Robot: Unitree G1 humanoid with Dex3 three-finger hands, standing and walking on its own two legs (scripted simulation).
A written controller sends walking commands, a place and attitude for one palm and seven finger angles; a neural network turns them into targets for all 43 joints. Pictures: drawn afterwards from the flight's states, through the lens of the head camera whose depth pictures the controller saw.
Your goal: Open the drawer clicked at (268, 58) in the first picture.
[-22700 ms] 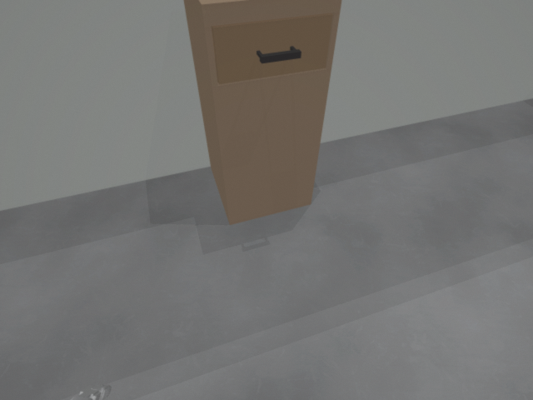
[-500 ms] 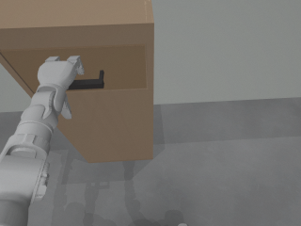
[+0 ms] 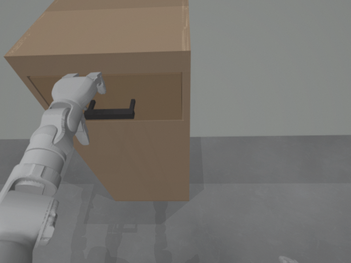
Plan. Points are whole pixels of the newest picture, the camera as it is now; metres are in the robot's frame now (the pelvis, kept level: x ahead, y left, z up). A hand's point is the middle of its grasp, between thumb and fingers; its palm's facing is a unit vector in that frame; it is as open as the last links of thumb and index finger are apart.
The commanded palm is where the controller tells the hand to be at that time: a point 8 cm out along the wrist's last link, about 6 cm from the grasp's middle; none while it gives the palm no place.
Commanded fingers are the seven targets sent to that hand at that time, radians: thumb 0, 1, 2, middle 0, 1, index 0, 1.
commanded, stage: re-aim the fingers above the handle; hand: left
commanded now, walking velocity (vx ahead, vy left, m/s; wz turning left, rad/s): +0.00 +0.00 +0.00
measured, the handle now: (111, 108) +0.50 +0.20 +0.05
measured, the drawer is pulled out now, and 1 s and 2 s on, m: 0.00 0.00 0.00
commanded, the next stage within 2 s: none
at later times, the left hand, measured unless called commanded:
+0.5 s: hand (92, 106) +0.45 +0.22 +0.11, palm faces -0.03 -0.01 -1.00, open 13.7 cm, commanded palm +0.43 +0.23 +0.17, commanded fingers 0.00 -0.50 0.30 -0.30 -1.20 -0.30 -1.20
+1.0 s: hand (100, 104) +0.46 +0.20 +0.11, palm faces +0.01 -0.02 -1.00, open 13.5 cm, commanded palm +0.43 +0.23 +0.17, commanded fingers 0.00 -0.50 0.30 -0.30 -1.20 -0.30 -1.20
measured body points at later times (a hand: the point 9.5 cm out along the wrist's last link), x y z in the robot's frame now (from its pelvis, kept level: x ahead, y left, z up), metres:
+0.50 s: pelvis +0.00 -0.01 +0.00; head +0.04 -0.04 +0.45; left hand +0.45 +0.22 +0.17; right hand +0.08 -0.27 -0.14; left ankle -0.04 +0.10 -0.73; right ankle -0.01 -0.12 -0.73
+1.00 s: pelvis -0.01 +0.00 +0.00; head +0.03 -0.03 +0.45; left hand +0.45 +0.20 +0.17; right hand +0.06 -0.27 -0.14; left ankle -0.04 +0.10 -0.73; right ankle -0.01 -0.12 -0.73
